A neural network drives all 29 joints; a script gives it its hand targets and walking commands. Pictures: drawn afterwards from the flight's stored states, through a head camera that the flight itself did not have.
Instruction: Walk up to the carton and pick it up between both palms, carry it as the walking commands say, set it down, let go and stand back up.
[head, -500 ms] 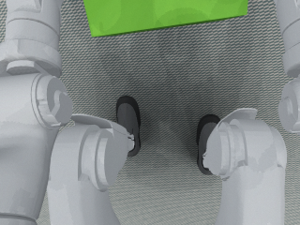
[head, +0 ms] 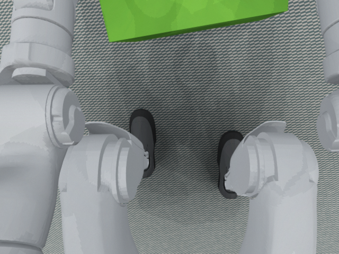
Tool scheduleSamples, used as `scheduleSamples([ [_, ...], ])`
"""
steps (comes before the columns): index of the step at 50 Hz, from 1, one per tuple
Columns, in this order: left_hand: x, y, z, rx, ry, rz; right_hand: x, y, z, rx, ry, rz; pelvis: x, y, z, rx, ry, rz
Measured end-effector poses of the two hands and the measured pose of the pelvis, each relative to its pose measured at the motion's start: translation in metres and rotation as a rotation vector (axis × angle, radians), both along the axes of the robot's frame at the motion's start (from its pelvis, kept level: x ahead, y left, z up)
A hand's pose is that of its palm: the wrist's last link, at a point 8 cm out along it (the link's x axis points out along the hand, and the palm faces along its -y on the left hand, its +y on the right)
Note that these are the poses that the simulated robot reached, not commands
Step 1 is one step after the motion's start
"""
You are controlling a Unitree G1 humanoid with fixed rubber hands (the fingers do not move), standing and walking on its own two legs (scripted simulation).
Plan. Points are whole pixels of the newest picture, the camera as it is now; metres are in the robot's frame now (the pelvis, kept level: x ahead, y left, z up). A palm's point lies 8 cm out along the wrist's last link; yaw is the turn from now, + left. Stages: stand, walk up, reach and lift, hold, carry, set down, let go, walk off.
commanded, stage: reach and lift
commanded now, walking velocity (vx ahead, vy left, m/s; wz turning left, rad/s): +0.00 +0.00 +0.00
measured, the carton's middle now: out of the picture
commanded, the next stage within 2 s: none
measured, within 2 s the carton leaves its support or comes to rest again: neither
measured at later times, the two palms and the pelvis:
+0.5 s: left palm out of the picture +0.56 +0.21 -0.10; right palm out of the picture +0.59 -0.15 -0.10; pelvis -0.01 +0.00 +0.02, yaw +0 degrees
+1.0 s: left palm out of the picture +0.53 +0.22 -0.04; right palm out of the picture +0.57 -0.14 -0.04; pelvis -0.02 +0.00 +0.06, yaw +0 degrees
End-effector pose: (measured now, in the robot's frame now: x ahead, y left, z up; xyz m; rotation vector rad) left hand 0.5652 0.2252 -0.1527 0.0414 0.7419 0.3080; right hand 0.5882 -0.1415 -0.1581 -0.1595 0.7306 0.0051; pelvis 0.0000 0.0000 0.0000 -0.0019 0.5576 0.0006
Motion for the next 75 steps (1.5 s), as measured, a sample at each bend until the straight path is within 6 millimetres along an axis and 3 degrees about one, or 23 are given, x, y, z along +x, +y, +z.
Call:
scheduleSamples([
  [14,0.000,0.001,0.020,-0.008,-0.001,0.019,0.000,0.002,0.019,-0.020,0.008,0.008,-0.003,-0.001,0.003,0.003,-0.032,0.001],
  [20,-0.004,-0.005,0.035,-0.001,-0.007,0.027,0.000,0.000,0.037,-0.041,0.001,-0.016,-0.005,-0.002,0.008,0.007,-0.051,0.001],
  [30,-0.012,-0.015,0.061,-0.014,-0.016,0.053,-0.003,-0.005,0.069,-0.075,-0.013,-0.057,-0.010,-0.003,0.026,0.009,-0.078,-0.003],
  [75,-0.060,-0.008,0.182,-0.039,-0.019,0.118,-0.044,0.004,0.190,-0.080,-0.004,-0.048,-0.042,-0.001,0.103,0.005,-0.193,-0.012],
])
